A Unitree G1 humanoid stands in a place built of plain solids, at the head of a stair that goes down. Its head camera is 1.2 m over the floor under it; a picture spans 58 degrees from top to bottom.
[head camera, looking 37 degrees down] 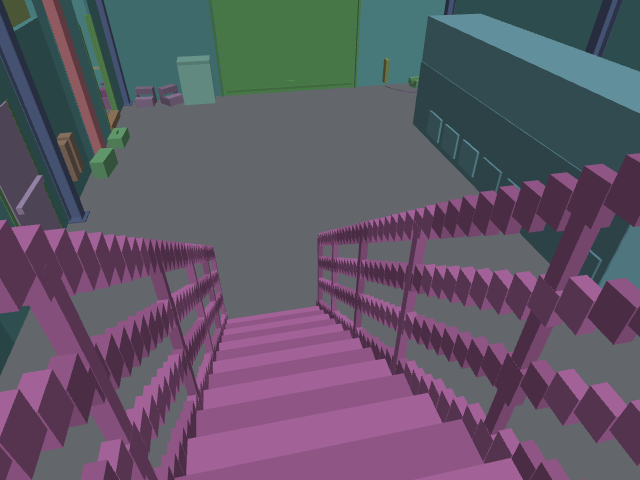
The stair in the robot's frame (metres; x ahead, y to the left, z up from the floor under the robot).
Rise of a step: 0.20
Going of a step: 0.26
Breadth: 1.20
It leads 12 degrees to the left of straight ahead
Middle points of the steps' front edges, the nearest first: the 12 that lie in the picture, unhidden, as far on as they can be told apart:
0.83 -0.02 -0.40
1.08 0.03 -0.60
1.34 0.08 -0.80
1.59 0.13 -1.00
1.84 0.19 -1.20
2.09 0.24 -1.40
2.35 0.29 -1.60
2.60 0.34 -1.80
2.85 0.40 -2.00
3.10 0.45 -2.20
3.35 0.50 -2.40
3.61 0.55 -2.60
